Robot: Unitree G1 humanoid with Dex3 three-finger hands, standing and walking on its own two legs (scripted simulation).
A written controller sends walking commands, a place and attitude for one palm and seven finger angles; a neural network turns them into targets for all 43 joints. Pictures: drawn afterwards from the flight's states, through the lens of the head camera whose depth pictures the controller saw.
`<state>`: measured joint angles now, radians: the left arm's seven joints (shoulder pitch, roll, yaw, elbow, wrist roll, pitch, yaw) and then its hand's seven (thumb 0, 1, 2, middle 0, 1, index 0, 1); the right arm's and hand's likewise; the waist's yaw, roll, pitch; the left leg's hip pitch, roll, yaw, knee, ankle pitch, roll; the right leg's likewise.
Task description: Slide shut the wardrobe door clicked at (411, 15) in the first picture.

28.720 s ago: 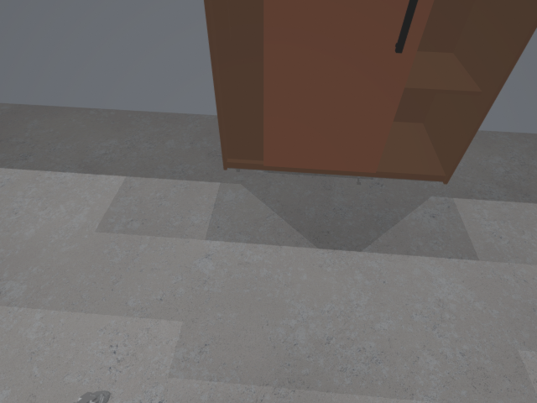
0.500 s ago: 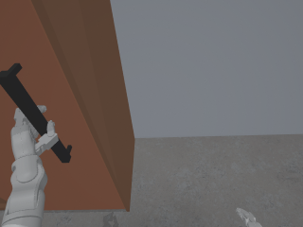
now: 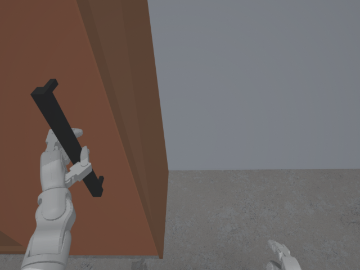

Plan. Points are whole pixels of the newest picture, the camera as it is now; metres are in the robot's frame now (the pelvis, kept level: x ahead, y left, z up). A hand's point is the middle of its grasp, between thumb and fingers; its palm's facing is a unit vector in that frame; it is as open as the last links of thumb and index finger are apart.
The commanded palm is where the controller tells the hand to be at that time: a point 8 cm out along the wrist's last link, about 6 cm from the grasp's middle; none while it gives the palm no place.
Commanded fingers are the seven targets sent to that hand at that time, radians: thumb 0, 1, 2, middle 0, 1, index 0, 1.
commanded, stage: stop walking and hold the door there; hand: left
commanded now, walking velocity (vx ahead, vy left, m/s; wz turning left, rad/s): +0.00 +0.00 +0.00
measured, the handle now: (79, 147) +0.34 +0.27 +0.12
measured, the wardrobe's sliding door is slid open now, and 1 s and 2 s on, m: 0.00 0.00 0.00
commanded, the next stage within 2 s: loosen the grip on the handle in 0.16 s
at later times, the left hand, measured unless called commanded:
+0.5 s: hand (79, 160) +0.30 +0.24 +0.13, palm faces +0.52 -0.84 -0.15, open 9.6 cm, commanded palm +0.25 +0.26 +0.12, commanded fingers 0.00 -0.55 0.20 -0.41 -1.35 -0.41 -1.35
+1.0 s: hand (69, 167) +0.29 +0.27 +0.10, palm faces +0.50 -0.84 -0.21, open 14.6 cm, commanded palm +0.25 +0.30 +0.12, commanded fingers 0.00 -0.55 0.20 -0.25 -1.15 -0.25 -1.15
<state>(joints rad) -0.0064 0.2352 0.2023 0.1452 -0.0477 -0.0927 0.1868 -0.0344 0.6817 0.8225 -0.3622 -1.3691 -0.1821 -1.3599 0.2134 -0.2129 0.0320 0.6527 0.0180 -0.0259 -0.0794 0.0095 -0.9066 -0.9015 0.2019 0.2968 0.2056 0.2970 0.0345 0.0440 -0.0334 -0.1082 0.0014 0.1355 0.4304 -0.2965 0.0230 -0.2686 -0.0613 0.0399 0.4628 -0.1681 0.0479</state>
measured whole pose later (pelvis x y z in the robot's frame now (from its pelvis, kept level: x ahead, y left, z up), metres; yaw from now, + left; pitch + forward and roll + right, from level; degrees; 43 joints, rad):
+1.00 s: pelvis +0.00 -0.03 -0.01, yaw +4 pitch +4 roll +0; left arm -0.12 0.34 0.35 0.26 -0.09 -0.17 0.05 -0.01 -0.55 0.20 -0.29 -1.18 -0.27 -1.17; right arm 0.24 -0.26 0.00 0.67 0.01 -0.20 -0.06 0.01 -0.91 -0.90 0.20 0.30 0.20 0.30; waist 0.05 0.01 -0.05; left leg -0.33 0.03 0.01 0.61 -0.35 -0.02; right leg -0.44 -0.03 -0.05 0.60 -0.24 0.00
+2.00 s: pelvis +0.00 -0.04 -0.02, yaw +6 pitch +4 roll -1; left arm 0.08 0.44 0.54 0.17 -0.22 -0.17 -0.19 -0.01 -0.55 0.20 -0.26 -1.15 -0.25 -1.15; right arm 0.27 -0.28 0.01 0.65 0.02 -0.23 -0.10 0.01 -0.91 -0.90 0.20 0.30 0.21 0.30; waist 0.09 0.02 -0.07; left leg -0.37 0.03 -0.03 0.69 -0.39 -0.03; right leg -0.45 -0.03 -0.08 0.66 -0.28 -0.01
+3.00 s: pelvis +0.01 +0.00 -0.01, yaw +5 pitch -1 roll -2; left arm 0.42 0.37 0.41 -0.36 -0.16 -0.01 -0.05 -0.01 -0.36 0.29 -0.25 -1.03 -0.25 -1.04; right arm 0.28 -0.24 0.06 0.58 0.00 -0.33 -0.04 0.01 -0.90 -0.90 0.20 0.30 0.21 0.30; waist 0.10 0.02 -0.04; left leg -0.20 0.01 0.01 0.62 -0.39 0.02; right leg -0.27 -0.04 -0.04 0.53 -0.24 0.04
